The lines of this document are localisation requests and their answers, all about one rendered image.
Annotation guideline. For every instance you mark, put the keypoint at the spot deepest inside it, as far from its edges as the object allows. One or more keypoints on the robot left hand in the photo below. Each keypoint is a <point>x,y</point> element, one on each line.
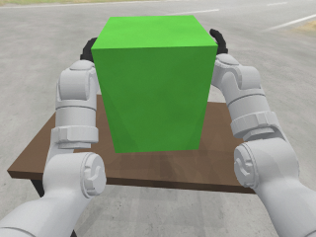
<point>87,52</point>

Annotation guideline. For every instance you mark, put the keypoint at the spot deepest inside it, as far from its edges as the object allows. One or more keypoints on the robot left upper arm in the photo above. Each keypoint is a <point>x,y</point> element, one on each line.
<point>70,181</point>

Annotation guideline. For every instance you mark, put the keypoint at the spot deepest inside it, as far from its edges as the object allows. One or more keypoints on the carton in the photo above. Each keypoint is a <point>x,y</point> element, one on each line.
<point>154,74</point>

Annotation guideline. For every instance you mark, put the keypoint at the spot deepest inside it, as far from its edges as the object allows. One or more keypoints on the robot right upper arm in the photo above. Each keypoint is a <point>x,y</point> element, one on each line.
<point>269,167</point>

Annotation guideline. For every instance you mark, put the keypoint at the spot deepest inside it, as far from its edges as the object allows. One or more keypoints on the robot right hand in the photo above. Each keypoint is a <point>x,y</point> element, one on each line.
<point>221,49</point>

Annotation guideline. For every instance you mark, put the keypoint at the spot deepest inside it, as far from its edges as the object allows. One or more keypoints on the table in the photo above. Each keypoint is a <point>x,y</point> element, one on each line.
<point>209,168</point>

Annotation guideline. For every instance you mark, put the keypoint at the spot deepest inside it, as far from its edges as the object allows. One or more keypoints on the robot left forearm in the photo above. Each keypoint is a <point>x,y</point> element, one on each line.
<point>76,105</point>

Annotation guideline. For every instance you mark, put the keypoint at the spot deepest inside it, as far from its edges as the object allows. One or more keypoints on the robot right forearm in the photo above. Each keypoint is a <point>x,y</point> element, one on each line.
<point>246,101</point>

